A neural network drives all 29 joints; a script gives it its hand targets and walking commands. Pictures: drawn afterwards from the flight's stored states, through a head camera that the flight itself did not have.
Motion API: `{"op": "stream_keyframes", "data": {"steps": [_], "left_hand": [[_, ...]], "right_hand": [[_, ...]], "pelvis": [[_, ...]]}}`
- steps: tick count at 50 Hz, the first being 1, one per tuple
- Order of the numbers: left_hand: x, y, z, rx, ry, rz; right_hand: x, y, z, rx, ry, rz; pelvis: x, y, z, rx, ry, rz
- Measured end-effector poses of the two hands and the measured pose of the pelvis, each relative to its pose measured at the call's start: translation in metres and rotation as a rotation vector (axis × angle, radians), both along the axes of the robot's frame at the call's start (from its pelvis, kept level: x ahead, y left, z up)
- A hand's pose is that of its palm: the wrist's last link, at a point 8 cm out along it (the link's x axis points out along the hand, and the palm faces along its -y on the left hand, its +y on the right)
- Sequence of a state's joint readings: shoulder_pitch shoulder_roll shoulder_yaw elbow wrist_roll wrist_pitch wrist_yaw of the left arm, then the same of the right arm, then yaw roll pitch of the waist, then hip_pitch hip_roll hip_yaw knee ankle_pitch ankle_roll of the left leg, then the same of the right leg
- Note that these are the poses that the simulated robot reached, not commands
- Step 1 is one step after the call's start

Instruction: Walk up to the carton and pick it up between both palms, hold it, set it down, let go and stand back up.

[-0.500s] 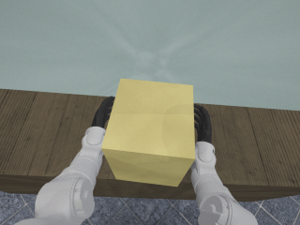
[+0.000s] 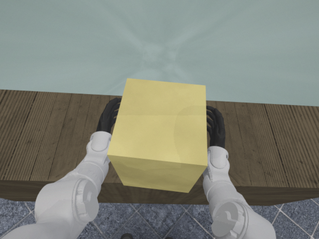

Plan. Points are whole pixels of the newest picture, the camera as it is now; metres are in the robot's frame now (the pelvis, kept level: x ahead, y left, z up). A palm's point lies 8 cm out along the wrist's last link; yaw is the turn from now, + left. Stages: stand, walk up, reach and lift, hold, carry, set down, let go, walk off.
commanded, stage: set down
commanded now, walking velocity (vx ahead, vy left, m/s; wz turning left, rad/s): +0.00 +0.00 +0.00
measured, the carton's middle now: (160, 140) +0.39 -0.02 -0.06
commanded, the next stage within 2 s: none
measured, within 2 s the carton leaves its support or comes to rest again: rests again in 0.06 s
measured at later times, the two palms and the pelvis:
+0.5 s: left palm (108, 127) +0.41 +0.13 -0.03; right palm (216, 145) +0.36 -0.16 -0.03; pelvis -0.01 +0.00 -0.02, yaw -1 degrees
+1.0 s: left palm (108, 127) +0.41 +0.13 -0.03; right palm (215, 145) +0.36 -0.16 -0.03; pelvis -0.02 +0.00 -0.03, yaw -1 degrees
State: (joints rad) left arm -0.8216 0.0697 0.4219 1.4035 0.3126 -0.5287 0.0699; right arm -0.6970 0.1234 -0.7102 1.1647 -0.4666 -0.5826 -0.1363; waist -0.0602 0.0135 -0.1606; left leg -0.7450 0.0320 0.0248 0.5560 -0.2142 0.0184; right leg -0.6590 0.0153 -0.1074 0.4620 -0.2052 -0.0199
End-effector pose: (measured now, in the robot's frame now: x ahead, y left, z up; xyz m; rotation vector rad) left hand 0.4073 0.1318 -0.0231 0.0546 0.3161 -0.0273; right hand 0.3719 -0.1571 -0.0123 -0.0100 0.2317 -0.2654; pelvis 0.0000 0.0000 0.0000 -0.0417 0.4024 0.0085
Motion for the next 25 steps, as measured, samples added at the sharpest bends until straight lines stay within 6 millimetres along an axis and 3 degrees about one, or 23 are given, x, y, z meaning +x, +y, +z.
{"op": "stream_keyframes", "data": {"steps": [25], "left_hand": [[0.003,-0.006,-0.005,-0.017,-0.037,-0.017]], "right_hand": [[-0.008,-0.005,-0.014,0.018,-0.008,-0.031]], "pelvis": [[-0.011,0.001,-0.015,-0.002,0.018,-0.013]]}}
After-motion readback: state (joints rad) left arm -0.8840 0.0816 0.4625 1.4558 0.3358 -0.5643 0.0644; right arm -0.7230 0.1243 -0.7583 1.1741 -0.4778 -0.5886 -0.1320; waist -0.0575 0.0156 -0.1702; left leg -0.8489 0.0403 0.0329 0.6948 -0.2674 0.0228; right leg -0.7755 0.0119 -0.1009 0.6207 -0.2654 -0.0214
